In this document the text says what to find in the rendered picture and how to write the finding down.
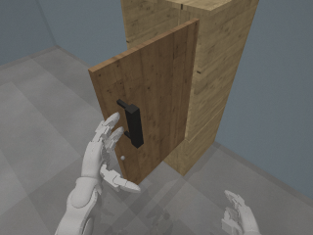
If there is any handle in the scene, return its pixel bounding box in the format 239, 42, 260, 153
116, 99, 144, 149

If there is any left robot hand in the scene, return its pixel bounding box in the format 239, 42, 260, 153
81, 112, 141, 194

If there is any cupboard door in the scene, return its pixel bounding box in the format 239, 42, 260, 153
88, 18, 200, 185

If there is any right robot hand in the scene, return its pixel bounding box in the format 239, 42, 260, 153
221, 190, 260, 235

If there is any left robot forearm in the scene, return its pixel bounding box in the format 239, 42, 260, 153
55, 176, 104, 235

